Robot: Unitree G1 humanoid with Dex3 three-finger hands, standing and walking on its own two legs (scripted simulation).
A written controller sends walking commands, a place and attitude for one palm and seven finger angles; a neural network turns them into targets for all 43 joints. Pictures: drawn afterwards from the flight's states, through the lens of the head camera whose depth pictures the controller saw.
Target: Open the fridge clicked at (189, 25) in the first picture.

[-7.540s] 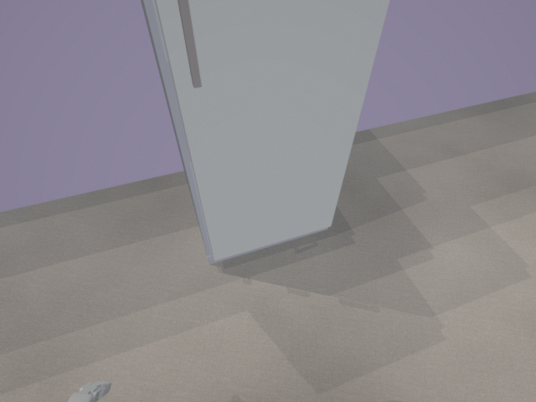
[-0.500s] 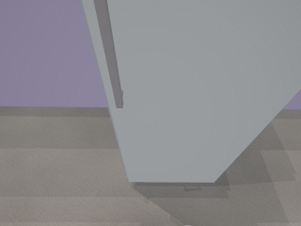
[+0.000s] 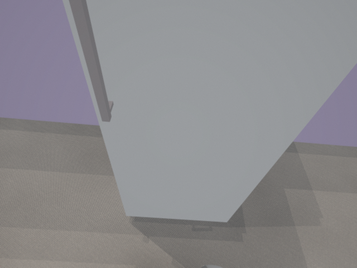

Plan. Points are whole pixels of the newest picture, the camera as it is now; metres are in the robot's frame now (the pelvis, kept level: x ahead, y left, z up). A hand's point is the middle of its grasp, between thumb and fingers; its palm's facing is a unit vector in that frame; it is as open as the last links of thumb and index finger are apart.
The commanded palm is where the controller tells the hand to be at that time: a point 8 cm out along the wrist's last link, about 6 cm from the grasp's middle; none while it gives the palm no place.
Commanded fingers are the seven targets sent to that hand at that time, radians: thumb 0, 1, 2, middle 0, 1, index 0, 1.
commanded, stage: come to a stop and stand still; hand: left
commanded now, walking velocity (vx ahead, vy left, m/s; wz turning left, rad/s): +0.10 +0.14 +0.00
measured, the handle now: (96, 59) +0.41 +0.20 +0.24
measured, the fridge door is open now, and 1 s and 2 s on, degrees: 0 0 0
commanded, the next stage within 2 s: look again from close up in 1.52 s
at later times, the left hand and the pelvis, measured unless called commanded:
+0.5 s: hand out of the picture -0.07 +0.14 -0.18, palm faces +0.12 -0.98 -0.19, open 7.4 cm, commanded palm none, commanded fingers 0.00 0.90 0.90 -0.20 -0.30 -0.20 -0.30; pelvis -0.03 -0.03 +0.00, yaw +1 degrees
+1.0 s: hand out of the picture -0.05 +0.14 -0.17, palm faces +0.01 -0.98 -0.19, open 7.3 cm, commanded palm none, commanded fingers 0.00 0.90 0.90 -0.20 -0.30 -0.20 -0.30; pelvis -0.05 -0.02 +0.00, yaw +0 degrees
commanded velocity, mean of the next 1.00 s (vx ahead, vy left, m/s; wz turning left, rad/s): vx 0.03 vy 0.06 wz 0.00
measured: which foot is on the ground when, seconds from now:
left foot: down 0.00-0.14, up 0.16-0.48, down 0.50-1.00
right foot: up 0.00-0.12, down 0.14-1.00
